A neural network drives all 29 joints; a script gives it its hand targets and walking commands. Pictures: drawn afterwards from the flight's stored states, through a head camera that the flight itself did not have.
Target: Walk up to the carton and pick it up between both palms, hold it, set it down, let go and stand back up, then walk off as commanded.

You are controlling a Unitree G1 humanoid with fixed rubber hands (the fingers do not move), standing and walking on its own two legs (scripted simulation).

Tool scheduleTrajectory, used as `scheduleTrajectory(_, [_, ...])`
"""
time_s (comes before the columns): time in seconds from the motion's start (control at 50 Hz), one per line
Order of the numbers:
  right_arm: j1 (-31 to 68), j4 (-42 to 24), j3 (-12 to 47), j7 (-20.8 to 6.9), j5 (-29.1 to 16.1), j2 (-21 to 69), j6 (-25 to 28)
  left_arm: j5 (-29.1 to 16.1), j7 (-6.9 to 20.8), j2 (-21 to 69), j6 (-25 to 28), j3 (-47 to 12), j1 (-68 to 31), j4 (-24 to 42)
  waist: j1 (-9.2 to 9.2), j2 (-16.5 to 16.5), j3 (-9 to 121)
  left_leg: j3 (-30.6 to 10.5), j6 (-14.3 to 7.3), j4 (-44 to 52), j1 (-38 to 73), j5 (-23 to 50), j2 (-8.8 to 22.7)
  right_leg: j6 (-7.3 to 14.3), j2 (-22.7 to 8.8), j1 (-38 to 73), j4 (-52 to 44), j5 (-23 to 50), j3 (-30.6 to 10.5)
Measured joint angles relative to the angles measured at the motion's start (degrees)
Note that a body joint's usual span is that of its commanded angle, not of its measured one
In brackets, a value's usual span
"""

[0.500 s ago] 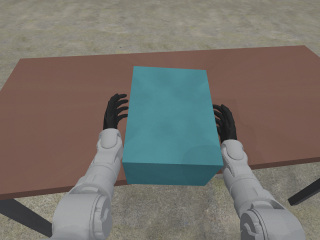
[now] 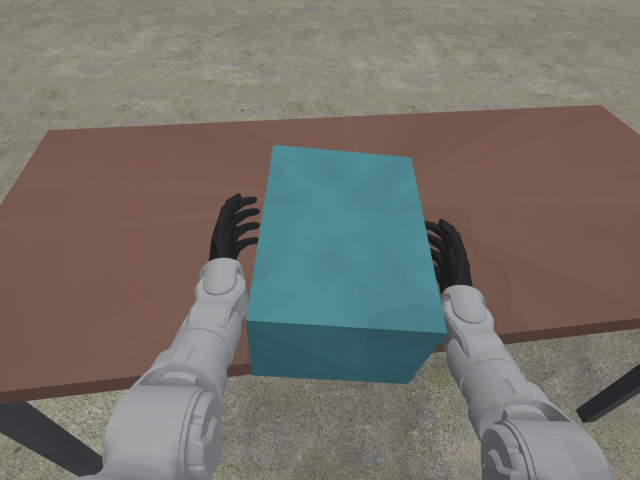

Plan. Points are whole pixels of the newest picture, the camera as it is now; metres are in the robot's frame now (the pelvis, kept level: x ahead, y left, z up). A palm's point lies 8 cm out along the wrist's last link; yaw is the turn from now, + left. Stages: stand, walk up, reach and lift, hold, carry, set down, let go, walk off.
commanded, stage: reach and lift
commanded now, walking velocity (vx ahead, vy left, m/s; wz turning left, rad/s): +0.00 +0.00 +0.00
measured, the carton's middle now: (337, 258) +0.43 +0.01 +0.05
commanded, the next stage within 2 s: hold in 1.56 s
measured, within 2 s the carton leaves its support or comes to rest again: neither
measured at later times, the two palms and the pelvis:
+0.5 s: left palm (206, 240) +0.36 +0.16 +0.16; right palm (473, 276) +0.34 -0.14 +0.13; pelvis -0.03 +0.00 +0.00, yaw +0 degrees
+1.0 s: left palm (187, 235) +0.35 +0.17 +0.17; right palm (467, 267) +0.34 -0.13 +0.15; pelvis -0.04 +0.01 +0.00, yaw +0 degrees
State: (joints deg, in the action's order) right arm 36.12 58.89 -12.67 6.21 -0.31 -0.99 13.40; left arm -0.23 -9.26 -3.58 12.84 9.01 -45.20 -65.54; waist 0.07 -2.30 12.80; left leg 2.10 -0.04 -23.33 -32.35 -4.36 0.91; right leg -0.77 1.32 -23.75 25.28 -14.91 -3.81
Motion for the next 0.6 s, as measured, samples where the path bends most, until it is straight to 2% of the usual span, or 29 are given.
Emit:
scheduleTrajectory(0.12, [-1.4, -5.2, 2.1, 1.1, -0.3, -0.4, -6.0, -2.2, -1.2, -1.1, -4.9, -4.7, 0.1, 2.6, 0.0, 0.0, 1.3, 0.0, 0.0, 0.0, 0.6, 0.0, 0.0, 0.0, 0.0, 0.6, 0.0, 0.0, 0.0])
scheduleTrajectory(0.26, [-1.6, -10.0, 4.5, 1.6, -3.0, -1.4, -14.2, -2.2, -1.7, -1.3, -14.5, -5.1, 0.1, 8.8, 0.0, 0.0, 1.3, -0.1, 0.0, 0.0, 3.9, 0.0, 0.0, 0.0, 0.0, 3.9, 0.0, -0.1, 0.0])
scheduleTrajectory(0.44, [-0.7, -11.0, 4.7, 1.5, -3.5, -1.4, -23.6, 3.5, -1.2, -1.5, -26.0, -5.0, -0.7, 11.3, 0.0, 0.0, -2.6, -0.1, -0.1, 0.0, 11.7, -0.1, 0.0, 0.0, 0.0, 11.7, 0.0, -0.1, 0.0])
scheduleTrajectory(0.6, [1.6, -11.1, 4.6, 1.4, -3.4, -1.5, -27.4, 4.4, -0.5, -1.6, -29.5, -2.4, -2.1, 11.8, -0.01, 0.0, -3.1, -0.1, -0.5, 0.0, 13.0, 0.7, 0.0, -0.3, 0.0, 13.0, 0.0, 0.8, 0.0])
